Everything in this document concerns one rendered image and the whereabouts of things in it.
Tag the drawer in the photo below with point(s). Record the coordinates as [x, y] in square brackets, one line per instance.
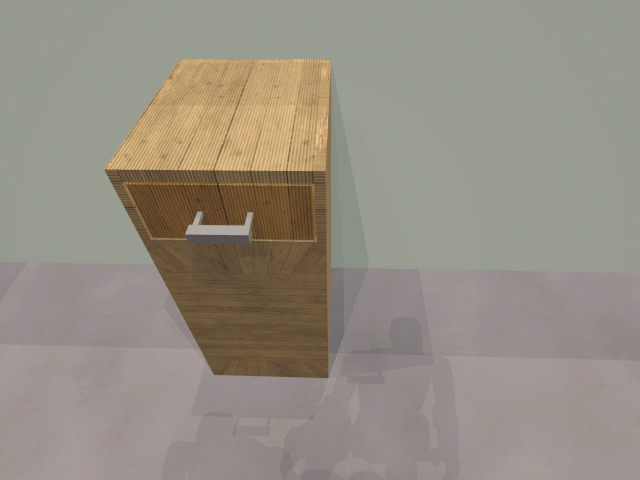
[282, 211]

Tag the handle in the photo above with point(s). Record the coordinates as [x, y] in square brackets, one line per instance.
[219, 234]

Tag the cabinet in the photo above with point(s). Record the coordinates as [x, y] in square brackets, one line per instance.
[258, 309]

